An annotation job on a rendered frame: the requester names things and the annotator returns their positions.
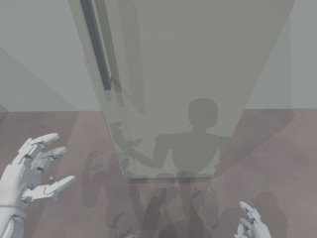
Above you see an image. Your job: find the handle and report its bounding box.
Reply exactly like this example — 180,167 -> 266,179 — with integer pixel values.
80,0 -> 112,90

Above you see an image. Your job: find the right robot hand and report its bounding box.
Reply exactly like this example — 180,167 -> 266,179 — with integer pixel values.
234,201 -> 271,238

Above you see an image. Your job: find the robot left forearm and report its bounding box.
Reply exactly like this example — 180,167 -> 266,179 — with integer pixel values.
0,206 -> 27,238

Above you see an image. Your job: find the left robot hand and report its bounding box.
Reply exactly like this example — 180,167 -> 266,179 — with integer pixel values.
0,133 -> 77,211

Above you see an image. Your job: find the fridge door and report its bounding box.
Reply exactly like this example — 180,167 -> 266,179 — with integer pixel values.
68,0 -> 296,179

